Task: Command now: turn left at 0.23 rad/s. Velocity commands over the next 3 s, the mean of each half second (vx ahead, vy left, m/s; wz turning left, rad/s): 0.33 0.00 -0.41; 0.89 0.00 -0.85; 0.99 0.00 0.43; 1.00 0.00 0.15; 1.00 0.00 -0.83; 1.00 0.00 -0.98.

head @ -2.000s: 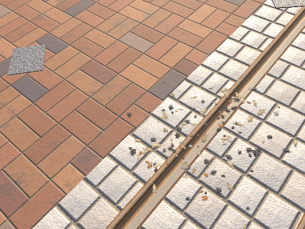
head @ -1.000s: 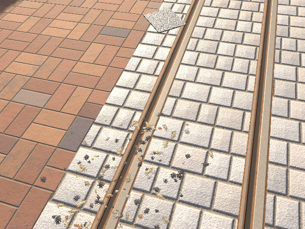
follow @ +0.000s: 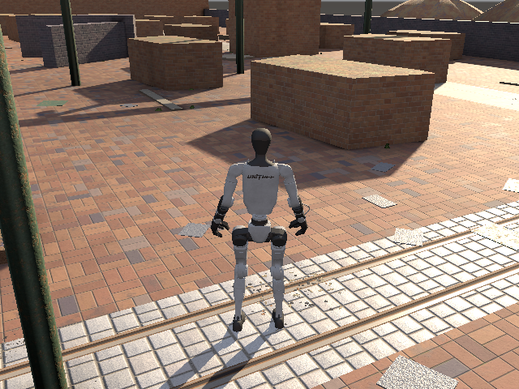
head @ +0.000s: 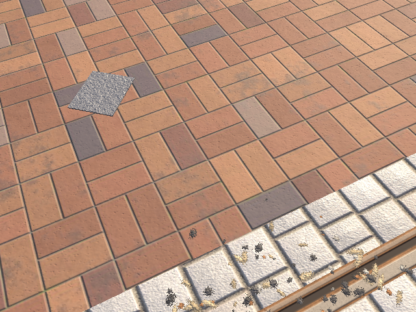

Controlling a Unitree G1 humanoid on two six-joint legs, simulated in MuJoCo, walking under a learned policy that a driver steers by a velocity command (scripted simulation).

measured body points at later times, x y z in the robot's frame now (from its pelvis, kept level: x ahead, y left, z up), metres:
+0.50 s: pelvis +0.09 -0.03 +0.00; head +0.10 -0.05 +0.45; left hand +0.34 +0.17 -0.08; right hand +0.03 -0.33 -0.12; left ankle -0.02 +0.13 -0.74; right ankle +0.16 -0.21 -0.68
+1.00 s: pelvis +0.39 -0.29 -0.01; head +0.42 -0.33 +0.44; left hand +0.55 -0.04 -0.12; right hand +0.44 -0.62 -0.08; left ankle +0.68 -0.32 -0.68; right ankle +0.22 -0.22 -0.74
